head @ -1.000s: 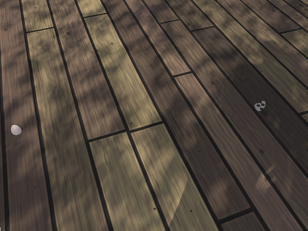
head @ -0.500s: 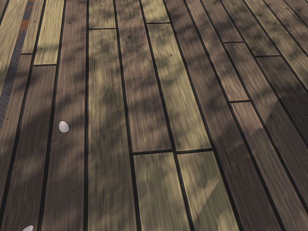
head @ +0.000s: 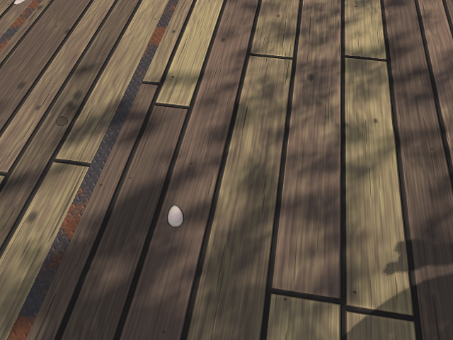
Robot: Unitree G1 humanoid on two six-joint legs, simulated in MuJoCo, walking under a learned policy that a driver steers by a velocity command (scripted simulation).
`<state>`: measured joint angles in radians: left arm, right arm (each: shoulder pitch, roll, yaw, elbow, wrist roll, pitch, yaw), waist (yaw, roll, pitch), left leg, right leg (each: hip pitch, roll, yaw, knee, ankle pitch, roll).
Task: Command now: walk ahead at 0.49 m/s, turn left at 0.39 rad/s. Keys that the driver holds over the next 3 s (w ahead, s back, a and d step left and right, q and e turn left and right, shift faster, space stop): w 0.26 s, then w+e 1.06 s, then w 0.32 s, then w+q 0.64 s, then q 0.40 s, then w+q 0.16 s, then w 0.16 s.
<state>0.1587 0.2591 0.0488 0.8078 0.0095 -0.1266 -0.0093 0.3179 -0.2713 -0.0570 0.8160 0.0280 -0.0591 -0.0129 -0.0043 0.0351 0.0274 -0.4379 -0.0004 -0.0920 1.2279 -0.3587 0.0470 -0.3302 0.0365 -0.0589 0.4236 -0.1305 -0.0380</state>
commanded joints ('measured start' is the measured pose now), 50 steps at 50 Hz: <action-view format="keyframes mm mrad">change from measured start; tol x32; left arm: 1 54 78 20 -6 0 -14 -11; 50 120 158 66 -118 -33 54 -33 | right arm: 1 48 -22 -8 -66 3 -2 4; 14 -324 -51 13 -211 -5 -31 44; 19 166 -304 -78 -109 -43 -28 19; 50 -115 -124 -22 -112 0 -101 0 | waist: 1 -7 -101 -49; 16 -9 -116 -14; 19 -93 292 -371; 50 49 -12 -144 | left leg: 1 -164 106 -32 -28 46 4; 17 270 19 124 -739 249 55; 20 740 428 -569 -920 30 244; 26 310 266 -20 -1065 356 141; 39 514 301 277 -1048 513 100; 44 522 281 342 -639 1145 45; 45 382 237 354 -397 1023 5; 47 -269 -51 99 217 -268 -74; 50 -343 93 -4 83 -18 -27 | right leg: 1 159 -272 294 -270 10 -189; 15 271 -305 139 -197 127 -131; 17 202 -228 84 76 331 -82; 19 -351 -6 52 743 -426 13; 21 -482 -86 179 886 -334 -10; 34 -398 -145 121 398 208 17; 44 -54 23 -90 211 -68 -124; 47 752 -383 902 -57 -136 -447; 50 432 -278 561 -136 31 -293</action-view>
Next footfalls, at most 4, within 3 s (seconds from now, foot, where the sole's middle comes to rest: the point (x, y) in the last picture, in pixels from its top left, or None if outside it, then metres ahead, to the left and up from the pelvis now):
0.36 left None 0.34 0.17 -0.77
0.90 right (268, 291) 0.61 -0.09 -0.77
1.40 left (244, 199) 0.95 -0.03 -0.77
1.90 right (339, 184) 1.01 -0.38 -0.77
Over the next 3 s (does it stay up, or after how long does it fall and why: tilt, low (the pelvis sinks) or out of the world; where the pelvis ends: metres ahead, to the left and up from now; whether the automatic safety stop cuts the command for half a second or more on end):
stays up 1.37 -0.33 0.00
